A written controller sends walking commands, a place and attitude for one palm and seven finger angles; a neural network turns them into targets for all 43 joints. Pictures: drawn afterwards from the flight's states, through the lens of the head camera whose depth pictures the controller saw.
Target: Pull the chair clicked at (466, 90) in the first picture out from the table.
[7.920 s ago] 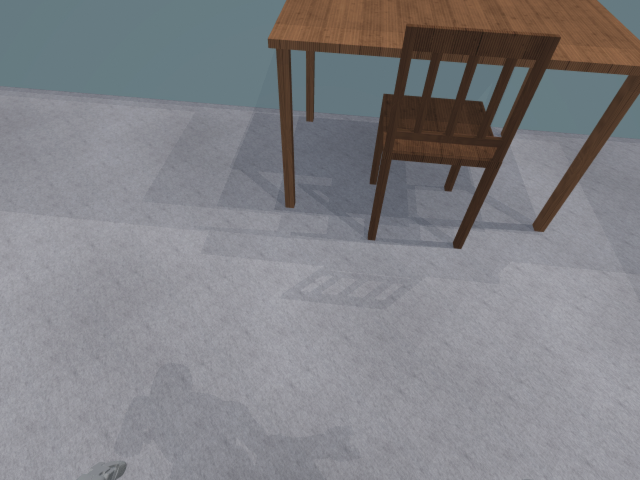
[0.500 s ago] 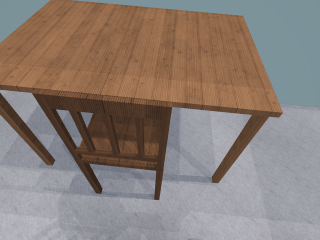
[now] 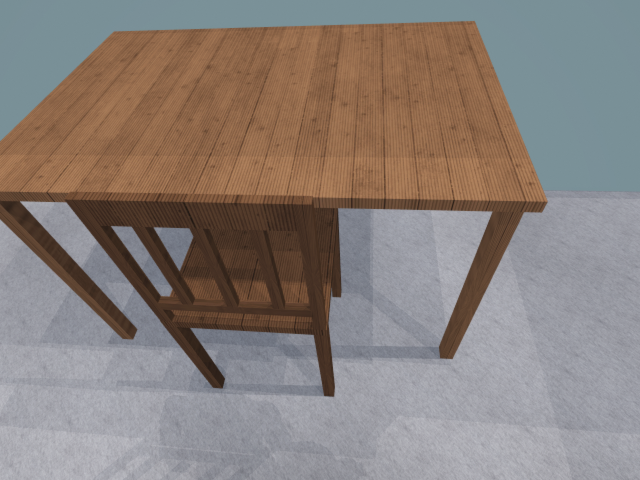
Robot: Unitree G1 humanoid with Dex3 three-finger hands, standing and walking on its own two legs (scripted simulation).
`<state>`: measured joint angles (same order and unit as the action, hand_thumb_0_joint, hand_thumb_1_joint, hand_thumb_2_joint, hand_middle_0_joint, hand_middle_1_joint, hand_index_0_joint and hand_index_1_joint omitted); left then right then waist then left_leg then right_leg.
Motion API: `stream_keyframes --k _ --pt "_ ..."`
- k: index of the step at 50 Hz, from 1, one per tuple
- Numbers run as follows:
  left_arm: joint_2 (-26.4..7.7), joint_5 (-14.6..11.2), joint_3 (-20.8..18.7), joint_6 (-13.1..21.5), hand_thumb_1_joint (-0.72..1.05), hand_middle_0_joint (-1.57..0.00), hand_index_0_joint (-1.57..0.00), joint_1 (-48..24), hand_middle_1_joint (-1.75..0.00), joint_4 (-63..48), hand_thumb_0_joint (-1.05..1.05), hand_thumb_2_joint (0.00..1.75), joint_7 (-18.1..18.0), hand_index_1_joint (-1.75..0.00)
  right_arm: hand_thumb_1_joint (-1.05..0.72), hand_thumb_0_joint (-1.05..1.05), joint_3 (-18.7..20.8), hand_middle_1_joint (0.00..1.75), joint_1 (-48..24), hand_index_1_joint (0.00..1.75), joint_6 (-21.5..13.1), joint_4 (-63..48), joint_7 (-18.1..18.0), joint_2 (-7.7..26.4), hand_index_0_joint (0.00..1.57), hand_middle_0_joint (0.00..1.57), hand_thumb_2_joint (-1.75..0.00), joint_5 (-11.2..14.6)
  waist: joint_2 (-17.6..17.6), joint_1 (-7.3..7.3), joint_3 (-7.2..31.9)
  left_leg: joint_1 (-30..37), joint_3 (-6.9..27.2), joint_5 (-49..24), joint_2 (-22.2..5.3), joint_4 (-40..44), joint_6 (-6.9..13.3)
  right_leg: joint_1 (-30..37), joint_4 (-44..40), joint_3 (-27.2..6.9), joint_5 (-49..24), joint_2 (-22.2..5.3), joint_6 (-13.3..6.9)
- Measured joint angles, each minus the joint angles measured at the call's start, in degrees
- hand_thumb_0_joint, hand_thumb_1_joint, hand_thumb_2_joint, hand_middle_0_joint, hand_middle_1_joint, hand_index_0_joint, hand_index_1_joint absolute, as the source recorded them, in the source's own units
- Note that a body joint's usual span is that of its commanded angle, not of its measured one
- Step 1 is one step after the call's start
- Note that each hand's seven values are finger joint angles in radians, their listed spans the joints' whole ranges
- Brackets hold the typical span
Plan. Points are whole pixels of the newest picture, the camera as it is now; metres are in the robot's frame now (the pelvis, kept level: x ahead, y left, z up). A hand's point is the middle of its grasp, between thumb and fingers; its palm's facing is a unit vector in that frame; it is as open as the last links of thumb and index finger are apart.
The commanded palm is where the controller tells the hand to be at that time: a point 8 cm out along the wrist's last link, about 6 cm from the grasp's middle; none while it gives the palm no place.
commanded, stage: come to a stop and stand still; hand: left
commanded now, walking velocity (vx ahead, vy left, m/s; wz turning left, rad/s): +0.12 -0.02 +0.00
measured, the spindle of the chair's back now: (218, 269) +0.48 +0.25 -0.11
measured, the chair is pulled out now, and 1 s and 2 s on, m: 0.00 0.00 0.00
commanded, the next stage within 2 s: look again from close up in 0.30 s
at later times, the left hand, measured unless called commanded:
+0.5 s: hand out of the picture -0.02 +0.18 -0.18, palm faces +0.01 -0.98 -0.20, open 7.3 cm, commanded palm none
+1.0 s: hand out of the picture +0.03 +0.20 -0.17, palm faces +0.02 -0.97 -0.24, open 7.3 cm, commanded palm none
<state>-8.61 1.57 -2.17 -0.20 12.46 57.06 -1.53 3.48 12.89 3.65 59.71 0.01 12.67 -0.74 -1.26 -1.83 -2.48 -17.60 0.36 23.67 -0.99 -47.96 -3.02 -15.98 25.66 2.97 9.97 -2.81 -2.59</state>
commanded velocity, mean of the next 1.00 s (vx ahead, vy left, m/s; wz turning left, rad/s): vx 0.02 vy -0.03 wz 0.00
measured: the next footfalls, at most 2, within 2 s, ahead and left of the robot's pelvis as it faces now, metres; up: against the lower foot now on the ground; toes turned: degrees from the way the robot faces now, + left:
left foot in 0.14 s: -0.01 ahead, +0.16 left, +0.00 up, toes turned +1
right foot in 0.40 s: +0.03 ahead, -0.08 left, +0.00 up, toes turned -3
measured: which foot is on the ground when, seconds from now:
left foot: up 0.00-0.12, down 0.14-1.00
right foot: down 0.00-0.16, up 0.18-0.38, down 0.40-1.00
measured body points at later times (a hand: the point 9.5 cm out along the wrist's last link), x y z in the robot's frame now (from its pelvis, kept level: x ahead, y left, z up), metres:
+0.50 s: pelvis +0.00 +0.02 -0.01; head +0.02 +0.01 +0.44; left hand -0.02 +0.24 -0.17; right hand -0.04 -0.18 -0.18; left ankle -0.05 +0.15 -0.75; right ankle -0.01 -0.08 -0.75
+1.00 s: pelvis +0.01 +0.02 -0.01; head +0.02 +0.00 +0.44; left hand +0.03 +0.25 -0.16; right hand +0.01 -0.20 -0.18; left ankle -0.05 +0.15 -0.75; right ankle -0.01 -0.08 -0.75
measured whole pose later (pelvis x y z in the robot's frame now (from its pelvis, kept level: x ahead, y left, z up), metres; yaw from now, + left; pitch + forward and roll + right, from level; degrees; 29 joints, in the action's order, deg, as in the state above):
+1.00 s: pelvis +0.01 +0.02 -0.01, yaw -1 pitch +0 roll +1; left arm -8.7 0.3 -0.2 1.8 14.4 62.8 -2.0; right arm -0.9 15.7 -1.4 64.1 -1.8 9.3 -0.6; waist -2.0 0.1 -1.9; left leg -5.3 -1.3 18.7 -1.1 -24.5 -1.4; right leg -11.4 29.1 2.6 17.2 0.1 -1.9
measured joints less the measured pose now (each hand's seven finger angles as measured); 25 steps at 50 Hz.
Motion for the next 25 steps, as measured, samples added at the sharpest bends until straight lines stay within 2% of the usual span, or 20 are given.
stream_keyframes --k 4,7,10,15,17,19,21,23,25 --pt "-0.8 -0.1 -0.3 -0.3 0.9 -0.2 -0.2 1.7 -0.3 1.5 0.0 0.9 0.3 -0.3 -0.91 0.01 -0.9 0.3 0.6 0.3 -1.4 0.2 -0.1 -0.7 0.2 0.2 -0.9 0.0 0.8 -0.77 1.1 5.2 -1.1 -1.6 -0.2 12.6 1.1 -0.5 -1.3 -0.2 -1.6 0.5 0.7" --pt "-1.2 -0.7 -0.3 -0.9 0.9 -0.2 -0.2 3.0 -0.3 3.3 0.0 0.9 0.3 -0.3 -0.91 0.0 -1.6 0.3 2.0 0.3 -3.1 0.4 -0.6 -1.4 0.2 0.2 -0.9 -0.1 0.3 -0.11 2.5 9.6 -0.7 -5.8 -0.7 23.4 2.1 -2.0 0.7 0.6 -1.1 1.8 1.7" --pt "-2.2 -0.7 -0.4 -1.8 0.91 -0.2 -0.2 4.0 -0.3 5.4 0.0 0.9 0.5 -0.3 -0.91 0.0 -2.6 0.3 3.8 0.3 -3.5 1.8 -1.0 -3.9 0.2 0.2 -0.9 -0.5 2.9 0.48 3.3 10.3 -0.9 -7.0 0.3 23.8 2.4 -2.1 3.6 -0.2 4.4 1.2 2.6" --pt "-2.0 -0.5 -0.2 -1.6 0.91 -0.2 -0.2 5.1 -0.3 6.9 0.0 0.9 1.2 -0.3 -0.91 0.0 -3.7 0.3 6.6 0.3 -3.8 3.9 -1.7 -6.8 0.2 0.2 -0.9 -0.4 3.9 1.19 3.7 12.0 -0.7 -8.7 1.0 27.5 2.9 -2.3 12.4 -0.8 10.1 1.3 3.3" --pt "-1.5 -0.7 0.0 -1.2 0.91 -0.2 -0.2 5.0 -0.3 7.1 0.0 0.9 1.2 -0.3 -0.91 0.0 -3.8 0.3 6.8 0.3 -4.0 4.6 -1.9 -7.4 0.2 0.2 -0.9 -0.4 3.9 1.41 3.0 12.0 -0.8 -8.7 1.3 27.6 2.8 -1.0 10.9 -0.6 10.9 1.1 3.5" --pt "-0.9 -0.9 0.3 -0.5 0.91 -0.2 -0.2 4.8 -0.3 7.3 0.0 0.9 1.0 -0.3 -0.91 0.0 -3.7 0.3 6.9 0.3 -4.3 5.1 -2.1 -7.9 0.21 0.2 -0.9 -0.2 3.9 1.63 2.1 11.3 -1.1 -7.9 1.6 26.2 2.5 1.7 4.9 -0.4 6.9 0.9 3.5" --pt "0.5 -1.0 0.9 0.6 0.91 -0.2 -0.2 4.0 -0.3 8.1 0.0 0.9 0.2 -0.3 -0.91 0.01 -3.6 0.3 6.4 0.3 -4.4 5.7 -2.0 -7.4 0.21 0.21 -0.9 0.3 1.9 1.63 0.9 9.7 -1.1 -6.1 0.4 22.5 2.0 2.9 2.1 0.0 3.7 2.1 2.1" --pt "1.9 -0.8 1.7 1.6 0.91 -0.2 -0.2 4.2 -0.3 7.8 0.0 0.9 -0.6 -0.3 -0.91 0.01 -3.5 0.3 6.1 0.3 -4.1 4.6 -1.6 -6.2 0.21 0.21 -0.9 0.4 -0.7 2.32 0.5 7.2 -0.7 -4.1 -1.0 18.9 2.5 2.2 2.5 0.6 4.7 3.6 1.0" --pt "2.5 -0.6 2.1 2.0 0.92 -0.2 -0.2 4.9 -0.3 7.8 0.01 0.9 -0.8 -0.3 -0.91 0.01 -3.4 0.3 6.1 0.3 -4.2 3.6 -1.2 -5.6 0.21 0.2 -0.9 0.1 -1.6 2.97 0.8 6.1 -0.6 -3.1 -1.5 17.1 2.1 1.2 4.0 0.6 6.2 4.1 0.6"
